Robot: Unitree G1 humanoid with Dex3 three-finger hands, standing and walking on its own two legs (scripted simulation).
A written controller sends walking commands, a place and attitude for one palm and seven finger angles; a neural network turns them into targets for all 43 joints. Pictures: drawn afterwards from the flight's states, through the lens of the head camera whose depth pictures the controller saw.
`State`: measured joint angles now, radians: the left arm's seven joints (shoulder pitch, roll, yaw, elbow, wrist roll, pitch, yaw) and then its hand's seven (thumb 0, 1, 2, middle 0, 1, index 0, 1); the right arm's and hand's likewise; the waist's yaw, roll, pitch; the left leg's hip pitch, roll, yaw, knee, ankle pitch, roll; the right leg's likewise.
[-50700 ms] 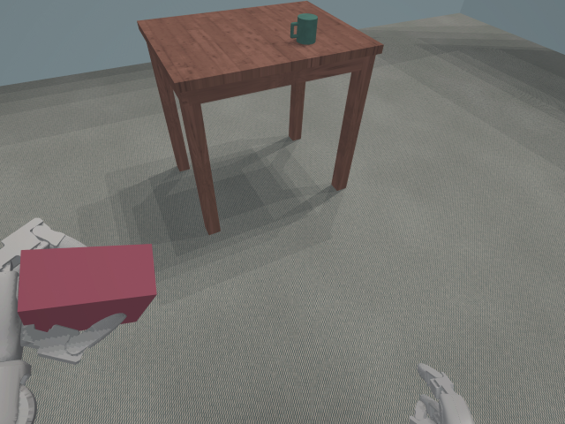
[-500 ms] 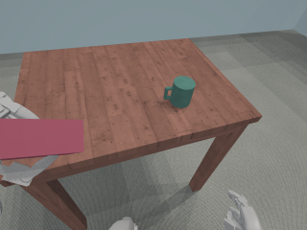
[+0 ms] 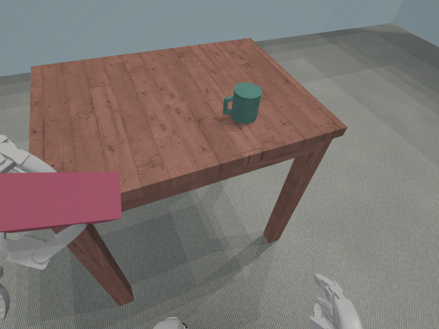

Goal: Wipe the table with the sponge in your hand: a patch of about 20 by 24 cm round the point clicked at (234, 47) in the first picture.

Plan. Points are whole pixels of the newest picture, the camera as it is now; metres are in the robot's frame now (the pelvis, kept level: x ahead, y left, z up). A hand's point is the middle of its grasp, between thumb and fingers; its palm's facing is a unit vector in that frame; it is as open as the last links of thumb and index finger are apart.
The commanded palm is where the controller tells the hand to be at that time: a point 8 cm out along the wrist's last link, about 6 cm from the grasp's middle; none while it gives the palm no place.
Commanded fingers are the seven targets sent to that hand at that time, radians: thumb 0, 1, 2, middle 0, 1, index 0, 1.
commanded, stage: stop stepping back and stand still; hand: left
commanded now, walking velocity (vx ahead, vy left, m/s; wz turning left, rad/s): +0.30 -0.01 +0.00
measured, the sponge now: (77, 202) +0.23 +0.21 +0.18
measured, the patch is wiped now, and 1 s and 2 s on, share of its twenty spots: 1.00 1.00 1.00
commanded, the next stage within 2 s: stand and wait in 0.82 s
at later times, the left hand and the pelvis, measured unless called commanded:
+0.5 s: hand out of the picture +0.09 +0.24 +0.20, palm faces +0.42 -0.83 -0.36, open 9.6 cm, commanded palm +0.04 +0.29 +0.22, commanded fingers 0.00 0.10 1.30 -1.20 -1.60 -1.20 -1.60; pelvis -0.11 +0.00 -0.01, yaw +1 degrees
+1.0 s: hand out of the picture +0.07 +0.25 +0.19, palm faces +0.41 -0.85 -0.33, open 9.6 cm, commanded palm +0.02 +0.29 +0.22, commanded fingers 0.00 0.10 1.30 -1.20 -1.60 -1.20 -1.60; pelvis -0.13 +0.01 +0.00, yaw +1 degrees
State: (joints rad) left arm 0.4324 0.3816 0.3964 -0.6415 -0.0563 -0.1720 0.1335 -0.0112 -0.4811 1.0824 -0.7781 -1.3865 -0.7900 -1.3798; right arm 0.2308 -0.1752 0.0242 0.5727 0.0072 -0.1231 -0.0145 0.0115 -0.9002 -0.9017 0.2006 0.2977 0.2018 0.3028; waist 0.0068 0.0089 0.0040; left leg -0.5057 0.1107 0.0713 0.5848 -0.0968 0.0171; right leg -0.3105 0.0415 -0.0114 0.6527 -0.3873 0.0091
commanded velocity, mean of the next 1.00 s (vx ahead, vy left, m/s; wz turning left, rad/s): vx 0.18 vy -0.02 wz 0.00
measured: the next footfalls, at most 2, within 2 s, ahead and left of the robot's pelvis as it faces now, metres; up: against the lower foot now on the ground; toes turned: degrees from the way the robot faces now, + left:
right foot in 0.02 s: +0.03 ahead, -0.14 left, +0.00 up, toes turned +0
left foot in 0.26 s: -0.06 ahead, +0.13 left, +0.00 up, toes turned +2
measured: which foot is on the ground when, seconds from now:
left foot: down 0.00-0.04, up 0.06-0.24, down 0.26-1.00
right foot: up 0.00-0.00, down 0.02-0.26, up 0.28-0.48, down 0.50-1.00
